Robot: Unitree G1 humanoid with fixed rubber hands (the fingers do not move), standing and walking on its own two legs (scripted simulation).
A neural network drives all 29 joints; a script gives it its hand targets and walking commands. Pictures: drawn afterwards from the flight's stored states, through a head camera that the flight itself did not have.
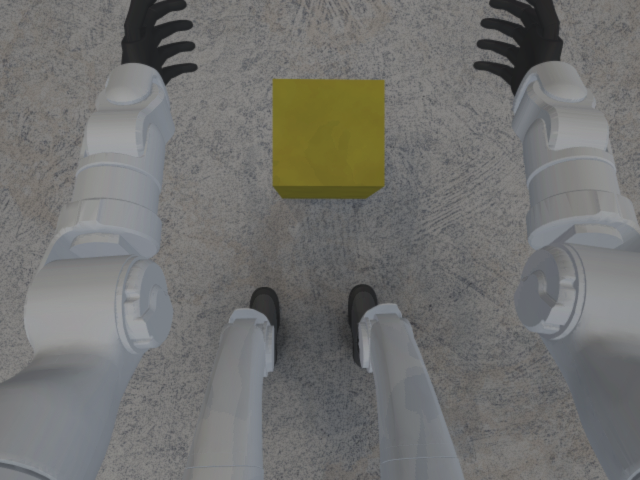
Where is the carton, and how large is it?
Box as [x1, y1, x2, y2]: [273, 79, 384, 198]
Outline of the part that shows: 273,79 273,186 282,198 365,198 383,186 384,80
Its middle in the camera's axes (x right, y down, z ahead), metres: +0.01 -0.19 +0.86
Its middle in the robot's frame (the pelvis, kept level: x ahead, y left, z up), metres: +0.54 -0.03 -0.53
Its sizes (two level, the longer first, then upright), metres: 0.210 0.200 0.250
